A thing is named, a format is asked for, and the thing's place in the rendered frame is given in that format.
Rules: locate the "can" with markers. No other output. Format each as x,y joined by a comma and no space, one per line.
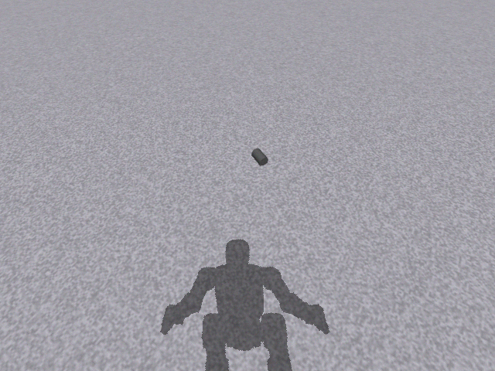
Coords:
259,156

